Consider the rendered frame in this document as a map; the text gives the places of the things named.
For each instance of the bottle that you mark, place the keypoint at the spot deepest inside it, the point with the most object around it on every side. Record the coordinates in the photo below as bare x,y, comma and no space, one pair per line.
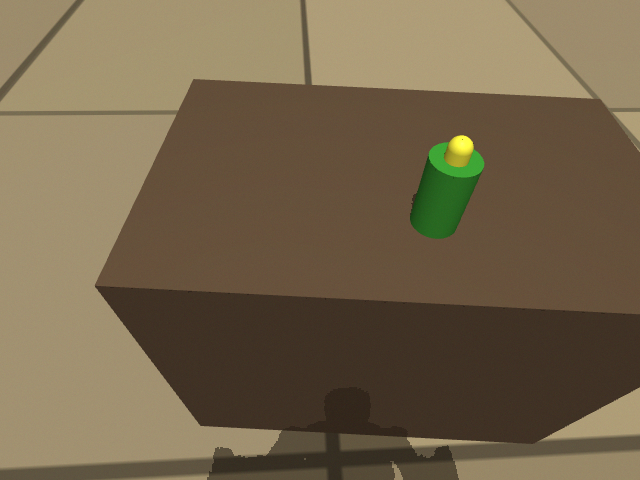
451,173

